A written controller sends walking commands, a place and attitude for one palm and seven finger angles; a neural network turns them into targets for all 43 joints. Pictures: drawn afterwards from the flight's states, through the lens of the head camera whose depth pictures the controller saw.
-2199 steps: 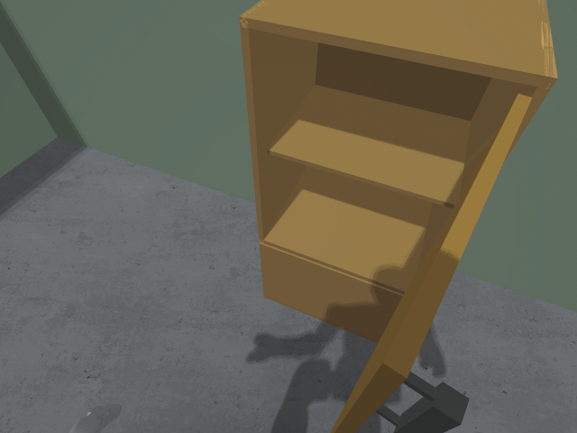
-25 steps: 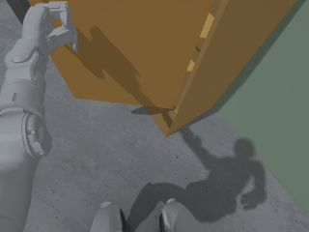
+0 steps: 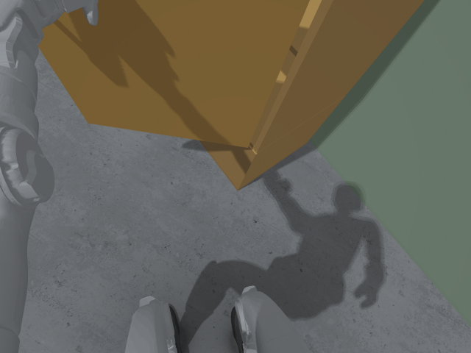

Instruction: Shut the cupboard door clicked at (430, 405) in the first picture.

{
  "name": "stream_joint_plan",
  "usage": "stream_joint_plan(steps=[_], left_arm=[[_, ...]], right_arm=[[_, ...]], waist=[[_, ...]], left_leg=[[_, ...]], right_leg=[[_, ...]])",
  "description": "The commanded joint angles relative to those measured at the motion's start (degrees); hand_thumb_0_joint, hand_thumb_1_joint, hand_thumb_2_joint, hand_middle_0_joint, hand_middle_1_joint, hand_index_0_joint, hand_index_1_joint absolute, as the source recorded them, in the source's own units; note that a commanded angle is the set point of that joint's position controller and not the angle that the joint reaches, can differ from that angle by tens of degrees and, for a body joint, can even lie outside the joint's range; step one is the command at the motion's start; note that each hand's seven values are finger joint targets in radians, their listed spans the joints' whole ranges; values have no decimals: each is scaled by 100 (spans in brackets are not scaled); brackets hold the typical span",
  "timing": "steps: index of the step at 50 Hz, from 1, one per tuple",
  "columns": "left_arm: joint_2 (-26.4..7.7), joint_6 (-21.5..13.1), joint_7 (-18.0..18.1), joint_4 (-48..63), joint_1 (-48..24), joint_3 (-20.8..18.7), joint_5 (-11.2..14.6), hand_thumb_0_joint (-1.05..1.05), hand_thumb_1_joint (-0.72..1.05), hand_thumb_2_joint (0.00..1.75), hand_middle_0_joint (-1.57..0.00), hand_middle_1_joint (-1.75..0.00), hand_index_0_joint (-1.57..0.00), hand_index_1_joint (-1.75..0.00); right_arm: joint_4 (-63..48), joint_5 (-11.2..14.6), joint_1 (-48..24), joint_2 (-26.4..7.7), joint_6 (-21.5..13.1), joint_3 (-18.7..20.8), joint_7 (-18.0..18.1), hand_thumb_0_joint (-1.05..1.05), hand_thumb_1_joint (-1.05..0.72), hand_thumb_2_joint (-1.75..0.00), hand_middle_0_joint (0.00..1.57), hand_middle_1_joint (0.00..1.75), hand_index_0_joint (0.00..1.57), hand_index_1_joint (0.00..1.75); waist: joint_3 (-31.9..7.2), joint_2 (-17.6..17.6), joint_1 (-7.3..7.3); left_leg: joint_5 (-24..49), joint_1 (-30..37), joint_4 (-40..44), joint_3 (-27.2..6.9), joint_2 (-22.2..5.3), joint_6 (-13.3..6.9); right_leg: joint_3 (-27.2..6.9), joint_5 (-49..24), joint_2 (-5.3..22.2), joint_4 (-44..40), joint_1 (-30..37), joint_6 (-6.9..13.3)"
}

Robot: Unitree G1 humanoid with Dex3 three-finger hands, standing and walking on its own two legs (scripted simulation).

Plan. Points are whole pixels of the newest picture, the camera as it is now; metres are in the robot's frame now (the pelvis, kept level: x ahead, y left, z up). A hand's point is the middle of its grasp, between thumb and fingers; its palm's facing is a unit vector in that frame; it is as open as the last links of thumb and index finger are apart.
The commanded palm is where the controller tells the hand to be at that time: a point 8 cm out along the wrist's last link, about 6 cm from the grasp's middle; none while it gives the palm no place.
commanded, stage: pull the fist back off the door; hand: left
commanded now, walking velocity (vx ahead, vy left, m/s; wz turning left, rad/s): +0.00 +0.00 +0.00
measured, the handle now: out of the picture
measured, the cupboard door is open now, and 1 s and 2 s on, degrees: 47 42 42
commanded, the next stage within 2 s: draw the hand back to the body in 0.96 s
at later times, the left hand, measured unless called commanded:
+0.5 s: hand out of the picture +0.60 +0.07 +0.14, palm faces +0.08 -1.00 +0.03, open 3.1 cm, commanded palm +0.55 +0.12 +0.14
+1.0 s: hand (114, 45) +0.51 +0.07 +0.15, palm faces +0.06 -1.00 -0.03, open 3.1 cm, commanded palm +0.48 +0.13 +0.14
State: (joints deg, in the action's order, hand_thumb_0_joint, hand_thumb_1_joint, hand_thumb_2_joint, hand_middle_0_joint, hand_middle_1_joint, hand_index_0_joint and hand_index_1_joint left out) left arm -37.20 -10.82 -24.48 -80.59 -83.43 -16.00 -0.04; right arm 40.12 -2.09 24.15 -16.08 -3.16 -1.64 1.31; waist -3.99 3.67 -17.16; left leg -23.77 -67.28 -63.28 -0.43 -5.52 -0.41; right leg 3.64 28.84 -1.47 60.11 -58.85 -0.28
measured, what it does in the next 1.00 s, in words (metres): stands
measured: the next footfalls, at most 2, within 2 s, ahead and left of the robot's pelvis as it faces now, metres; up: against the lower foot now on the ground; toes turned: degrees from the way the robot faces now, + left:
none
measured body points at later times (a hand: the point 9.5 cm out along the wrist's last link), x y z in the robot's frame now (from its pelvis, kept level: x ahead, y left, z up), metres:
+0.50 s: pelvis +0.02 +0.00 +0.02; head +0.16 +0.00 +0.45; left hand +0.59 +0.13 +0.14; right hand -0.04 -0.23 -0.09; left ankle +0.04 +0.12 -0.65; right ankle -0.01 -0.13 -0.65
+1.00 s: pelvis +0.02 -0.02 +0.04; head +0.10 -0.02 +0.48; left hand +0.50 +0.12 +0.15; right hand +0.06 -0.28 -0.09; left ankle +0.04 +0.12 -0.65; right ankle -0.01 -0.13 -0.65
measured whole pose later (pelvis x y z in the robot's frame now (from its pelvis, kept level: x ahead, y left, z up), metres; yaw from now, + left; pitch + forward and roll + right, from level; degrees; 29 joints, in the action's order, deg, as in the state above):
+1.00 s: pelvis +0.02 -0.02 +0.04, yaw +2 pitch +17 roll -1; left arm -9.8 -22.2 6.9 -63.1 -52.4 -12.0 1.1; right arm 39.2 -2.0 19.8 -14.9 -0.3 2.3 -3.4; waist -6.8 3.1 -7.9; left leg -21.1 -47.0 -51.5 0.8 -3.9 1.1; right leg 2.9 27.6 -0.2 51.2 -40.2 0.6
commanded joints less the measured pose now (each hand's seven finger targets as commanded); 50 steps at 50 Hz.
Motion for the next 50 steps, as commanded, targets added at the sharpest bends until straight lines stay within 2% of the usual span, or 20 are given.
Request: stream_joint_plan(steps=[1, 4, 5, 6, 8, 11, 12, 14, 16, 18, 20, 24, 30, 32, 36, 39, 41, 44, 47, 50], left_arm=[[-700, -282, -52, 1140, -3445, 76, 41, 0, 90, 90, -130, -150, -130, -150], [-660, -197, -63, 1135, -3570, 131, 0, 0, 90, 90, -130, -150, -130, -150], [-878, -39, 1068, 1238, -3455, -1045, 405, 0, 90, 90, -130, -150, -130, -150], [-740, 18, 1650, 1070, -3155, -936, 229, 0, 90, 90, -130, -150, -130, -150], [-157, 53, 2329, 1269, -2925, -863, 149, 0, 90, 90, -130, -150, -130, -150], [164, -284, 3458, 2320, -2816, -728, -432, 0, 90, 90, -130, -150, -130, -150], [305, -420, 3631, 2533, -2817, -475, -656, 0, 90, 90, -130, -150, -130, -150], [515, -586, 3664, 2698, -2737, -153, -867, 0, 90, 90, -130, -150, -130, -150], [577, -607, 3441, 2685, -2690, -84, -748, 0, 90, 90, -130, -150, -130, -150], [575, -559, 3203, 2678, -2651, -164, -462, 0, 90, 90, -130, -150, -130, -150], [499, -499, 3109, 2379, -2460, -359, -232, 0, 90, 90, -130, -150, -130, -150], [316, -757, 3275, 2047, -1461, -768, -194, 0, 90, 90, -130, -150, -130, -150], [942, -1087, 3218, 1637, 120, -365, -324, 0, 90, 90, -130, -150, -130, -150], [1139, -1125, 3062, 1911, 289, -240, -158, 0, 90, 90, -130, -150, -130, -150], [1570, -1390, 2880, 2916, -100, 55, 255, 0, 90, 90, -130, -150, -130, -150], [1935, -1704, 2937, 3671, -370, 396, 340, 0, 90, 90, -130, -150, -130, -150], [1851, -1870, 3020, 4039, -398, 414, 295, 0, 90, 90, -130, -150, -130, -150], [2027, -1769, 3109, 3642, 153, 548, 174, 0, 90, 90, -130, -150, -130, -150], [1794, -1454, 3198, 2916, 137, 418, 64, 0, 90, 90, -130, -150, -130, -150], [1497, -1192, 3237, 2377, 259, 101, 170, 0, 90, 90, -130, -150, -130, -150]], right_arm=[[77, 7, 1465, -1119, -102, 380, 100, 0, -90, -90, 20, 30, 20, 30], [134, -29, 1452, -1134, -110, 383, 73, 0, -90, -90, 20, 30, 20, 30], [-154, -95, 1726, -974, -124, 283, -16, 0, -90, -90, 20, 30, 20, 30], [-143, -139, 1749, -973, -139, 268, -123, 0, -90, -90, 20, 30, 20, 30], [-193, -250, 1864, -939, -96, 377, -307, 0, -90, -90, 20, 30, 20, 30], [-335, -445, 1924, -847, -54, 439, -588, 0, -90, -90, 20, 30, 20, 30], [-308, -475, 1951, -842, -34, 480, -671, 0, -90, -90, 20, 30, 20, 30], [-263, -480, 1995, -857, 47, 554, -748, 0, -90, -90, 20, 30, 20, 30], [-239, -413, 2009, -904, 134, 618, -725, 0, -90, -90, 20, 30, 20, 30], [-238, -297, 1903, -886, 182, 635, -670, 0, -90, -90, 20, 30, 20, 30], [-209, -240, 1843, -862, 197, 584, -612, 0, -90, -90, 20, 30, 20, 30], [-276, -263, 1767, -754, 181, 507, -602, 0, -90, -90, 20, 30, 20, 30], [-475, -213, 1548, -746, 240, 578, -688, 0, -90, -90, 20, 30, 20, 30], [-531, -154, 1423, -740, 275, 612, -658, 0, -90, -90, 20, 30, 20, 30], [-566, -37, 1176, -685, 281, 671, -565, 0, -90, -90, 20, 30, 20, 30], [-461, -13, 923, -620, 197, 703, -529, 0, -90, -90, 20, 30, 20, 30], [-385, 0, 888, -627, 142, 722, -487, 0, -90, -90, 20, 30, 20, 30], [-289, 10, 752, -602, 132, 717, -480, 0, -90, -90, 20, 30, 20, 30], [-230, 39, 702, -648, 202, 669, -431, 0, -90, -90, 20, 30, 20, 30], [-331, 78, 573, -685, 249, 607, -378, 0, -90, -90, 20, 30, 20, 30]], waist=[[-3336, 1134, -433], [-3479, 1208, -456], [-3608, 1265, -168], [-3732, 1183, -156], [-3839, 1027, -166], [-4240, 1399, 20], [-4329, 1486, -30], [-4288, 1265, -86], [-4307, 998, -110], [-4353, 943, 9], [-3996, 747, 74], [-3389, 374, 321], [-2474, -373, 443], [-2618, -298, 555], [-2884, -24, 565], [-3124, 304, 565], [-3315, 415, 615], [-3080, 167, 646], [-2517, -236, 584], [-2130, -680, 631]], left_leg=[[2421, 3825, 9, -397, 277, -268], [2482, 3888, -62, -446, 267, -254], [2408, 3523, 16, -508, 180, -198], [2471, 3491, 86, -564, 176, -163], [2717, 3652, 75, -620, 161, -118], [3176, 4132, 96, -613, 192, -61], [3258, 4287, 113, -592, 183, -38], [3187, 4437, 259, -576, 187, -26], [3076, 4482, 424, -519, 246, -46], [2936, 4519, 610, -428, 304, -28], [2676, 4259, 771, -323, 356, -60], [2681, 3880, 971, -187, 402, -91], [2261, 3403, 1217, 80, 476, -142], [2377, 3650, 1302, 149, 513, -128], [2416, 4196, 1331, 166, 528, -114], [2533, 4778, 1271, 62, 491, -88], [2668, 4990, 1218, 11, 486, -77], [2538, 4883, 1292, 3, 476, -65], [2068, 4398, 1445, 38, 499, -87], [1537, 3829, 1600, 124, 553, -119]], right_leg=[[-3, -1983, -320, -710, -260, 165], [46, -1959, -336, -656, -351, 183], [-49, -1965, -250, -740, -3, 149], [-14, -1923, -276, -651, 35, 112], [72, -2019, -254, -542, -78, 68], [103, -2213, -268, -548, -41, 81], [106, -2270, -271, -584, -36, 78], [126, -2322, -293, -716, 191, 95], [76, -2529, -328, -881, 627, 110], [52, -2704, -349, -1040, 1054, 114], [21, -2746, -351, -1202, 1339, 91], [-11, -2985, -310, -1293, 1715, 61], [-106, -3122, -259, -1507, 2034, 22], [-133, -3372, -246, -1565, 2290, 39], [-161, -3426, -233, -1625, 2360, 34], [-126, -3280, -253, -1581, 2102, 48], [-128, -3274, -241, -1490, 2067, 57], [-88, -3193, -214, -1490, 2010, 45], [-129, -2962, -167, -1604, 1990, 2], [-242, -2718, -121, -1808, 2265, -38]])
